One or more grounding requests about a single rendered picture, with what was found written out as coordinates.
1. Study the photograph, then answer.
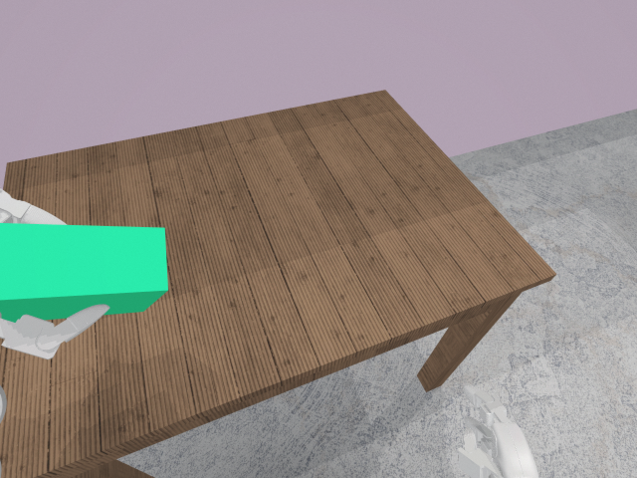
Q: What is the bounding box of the right robot hand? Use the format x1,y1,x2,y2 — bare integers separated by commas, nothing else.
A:
458,383,539,478

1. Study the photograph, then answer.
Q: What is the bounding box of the left robot hand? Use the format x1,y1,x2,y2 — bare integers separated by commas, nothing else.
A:
0,188,109,359

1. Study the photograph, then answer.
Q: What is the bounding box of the sponge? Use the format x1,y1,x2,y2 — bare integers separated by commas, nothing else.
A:
0,223,168,323

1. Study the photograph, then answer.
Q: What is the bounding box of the table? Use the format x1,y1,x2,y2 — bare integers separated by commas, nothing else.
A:
0,90,556,478

